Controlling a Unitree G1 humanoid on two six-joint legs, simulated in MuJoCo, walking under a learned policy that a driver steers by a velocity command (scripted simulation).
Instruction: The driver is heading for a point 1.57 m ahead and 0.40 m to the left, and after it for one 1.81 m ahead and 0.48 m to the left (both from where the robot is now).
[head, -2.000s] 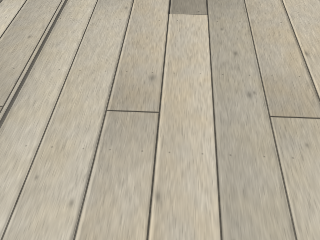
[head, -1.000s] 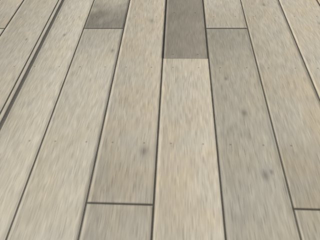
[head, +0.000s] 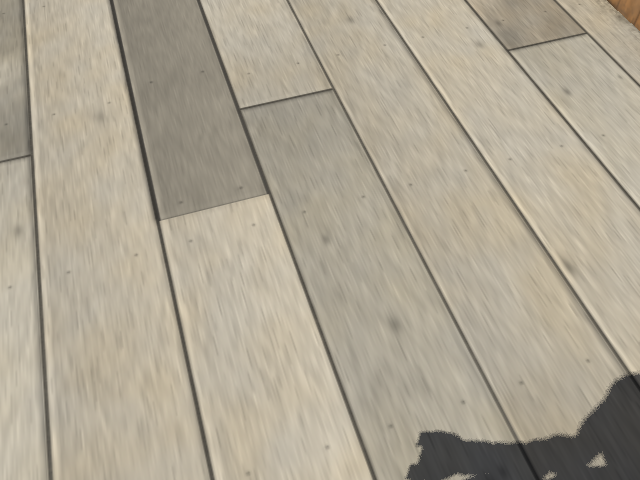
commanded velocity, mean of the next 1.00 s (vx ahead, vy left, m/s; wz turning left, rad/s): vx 0.05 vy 0.00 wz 0.30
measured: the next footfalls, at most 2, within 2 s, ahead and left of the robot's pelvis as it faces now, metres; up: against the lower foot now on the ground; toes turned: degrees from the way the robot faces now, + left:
left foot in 0.54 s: +0.08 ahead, +0.14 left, +0.00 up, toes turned +14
right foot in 1.06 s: +0.16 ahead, -0.05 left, +0.00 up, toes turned +25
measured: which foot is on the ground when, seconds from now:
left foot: up 0.00-0.52, down 0.54-1.00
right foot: down 0.00-0.54, up 0.56-1.00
